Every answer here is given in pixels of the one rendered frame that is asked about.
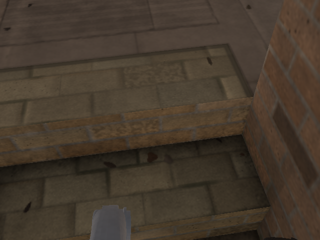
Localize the stairs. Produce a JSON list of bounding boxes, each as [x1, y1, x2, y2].
[[0, 97, 271, 240]]

